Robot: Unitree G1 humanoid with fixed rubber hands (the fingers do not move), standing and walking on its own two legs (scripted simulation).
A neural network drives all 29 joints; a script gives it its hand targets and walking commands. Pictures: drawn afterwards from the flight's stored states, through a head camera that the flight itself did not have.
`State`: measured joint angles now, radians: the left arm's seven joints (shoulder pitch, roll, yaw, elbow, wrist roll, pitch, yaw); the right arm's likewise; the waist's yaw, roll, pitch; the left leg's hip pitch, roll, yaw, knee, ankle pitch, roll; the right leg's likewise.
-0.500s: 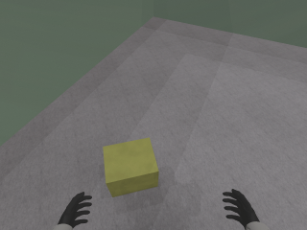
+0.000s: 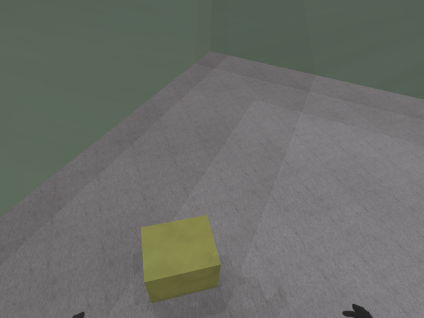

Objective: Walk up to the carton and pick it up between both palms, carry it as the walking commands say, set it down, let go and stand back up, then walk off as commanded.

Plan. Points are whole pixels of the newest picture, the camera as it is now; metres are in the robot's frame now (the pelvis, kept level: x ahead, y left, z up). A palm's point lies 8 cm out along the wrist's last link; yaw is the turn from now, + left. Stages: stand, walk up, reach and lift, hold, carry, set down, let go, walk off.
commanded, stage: stand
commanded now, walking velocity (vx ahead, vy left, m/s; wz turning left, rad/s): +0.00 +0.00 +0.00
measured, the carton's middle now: (180, 257) +0.55 +0.13 -0.65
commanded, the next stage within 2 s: walk off in 1.34 s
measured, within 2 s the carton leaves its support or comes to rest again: neither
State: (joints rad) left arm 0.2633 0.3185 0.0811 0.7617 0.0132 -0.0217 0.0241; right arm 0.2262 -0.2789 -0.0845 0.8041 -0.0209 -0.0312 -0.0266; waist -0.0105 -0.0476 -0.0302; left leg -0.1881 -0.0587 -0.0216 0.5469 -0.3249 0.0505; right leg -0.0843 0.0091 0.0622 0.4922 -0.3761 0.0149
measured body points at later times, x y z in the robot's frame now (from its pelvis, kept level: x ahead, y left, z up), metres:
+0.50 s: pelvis -0.04 -0.01 +0.01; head -0.08 +0.00 +0.46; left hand +0.03 +0.28 -0.12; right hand +0.04 -0.30 -0.11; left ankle -0.02 +0.09 -0.73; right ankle -0.07 -0.13 -0.73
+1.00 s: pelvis -0.07 -0.02 +0.01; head -0.09 -0.01 +0.46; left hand -0.02 +0.28 -0.12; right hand +0.01 -0.31 -0.11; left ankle -0.02 +0.09 -0.73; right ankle -0.07 -0.14 -0.73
